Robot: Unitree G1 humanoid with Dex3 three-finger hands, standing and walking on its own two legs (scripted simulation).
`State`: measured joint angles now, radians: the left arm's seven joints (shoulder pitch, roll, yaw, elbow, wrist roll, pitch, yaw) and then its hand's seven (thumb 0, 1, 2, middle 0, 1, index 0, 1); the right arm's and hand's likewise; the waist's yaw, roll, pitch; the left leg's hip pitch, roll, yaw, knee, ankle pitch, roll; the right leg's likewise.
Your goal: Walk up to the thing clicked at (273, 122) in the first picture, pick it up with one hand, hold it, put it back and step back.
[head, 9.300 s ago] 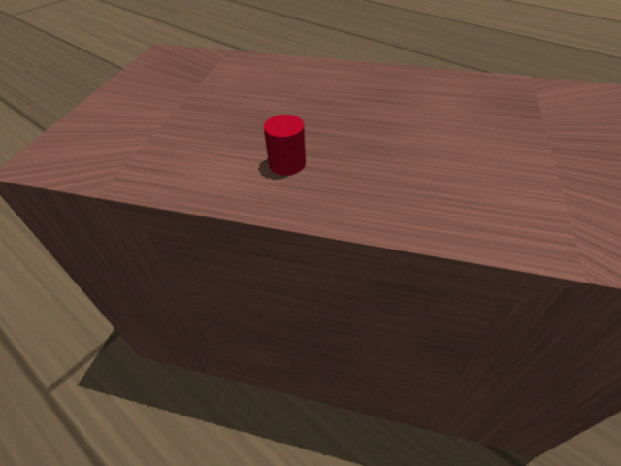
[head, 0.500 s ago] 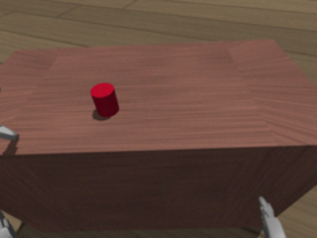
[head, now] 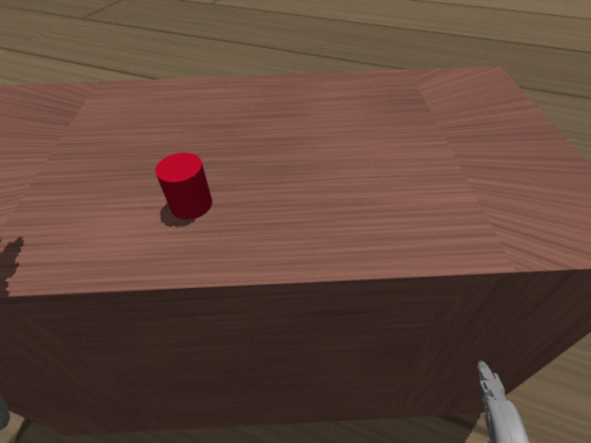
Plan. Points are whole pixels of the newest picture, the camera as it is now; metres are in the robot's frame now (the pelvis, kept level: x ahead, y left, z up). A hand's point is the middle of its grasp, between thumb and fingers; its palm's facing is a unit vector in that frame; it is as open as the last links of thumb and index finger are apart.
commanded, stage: go down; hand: left
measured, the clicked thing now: (185, 186) +0.51 +0.18 +0.07
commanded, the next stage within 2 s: approach in 1.26 s
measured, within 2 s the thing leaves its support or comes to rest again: neither
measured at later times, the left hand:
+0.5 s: hand out of the picture +0.40 +0.36 +0.22, palm faces +0.14 -0.99 -0.02, open 17.7 cm
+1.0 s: hand out of the picture +0.42 +0.37 +0.22, palm faces +0.15 -0.99 -0.02, open 17.7 cm
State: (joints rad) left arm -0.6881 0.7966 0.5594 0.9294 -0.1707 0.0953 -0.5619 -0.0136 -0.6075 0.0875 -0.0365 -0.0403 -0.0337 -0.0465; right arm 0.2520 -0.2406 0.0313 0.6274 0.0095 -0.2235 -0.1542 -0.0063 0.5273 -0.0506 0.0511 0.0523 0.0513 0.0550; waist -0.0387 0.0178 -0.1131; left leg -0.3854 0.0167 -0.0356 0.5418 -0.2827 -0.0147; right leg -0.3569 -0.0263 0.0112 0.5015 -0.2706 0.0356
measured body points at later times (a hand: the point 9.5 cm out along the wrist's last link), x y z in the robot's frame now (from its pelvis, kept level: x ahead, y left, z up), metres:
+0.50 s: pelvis +0.01 +0.00 +0.00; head +0.04 +0.01 +0.45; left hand +0.39 +0.41 +0.22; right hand +0.16 -0.25 -0.08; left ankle -0.01 +0.13 -0.73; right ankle -0.02 -0.15 -0.73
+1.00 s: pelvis +0.00 +0.01 -0.01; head +0.04 +0.02 +0.44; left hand +0.40 +0.42 +0.22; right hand +0.15 -0.25 -0.07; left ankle -0.01 +0.13 -0.73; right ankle -0.02 -0.15 -0.73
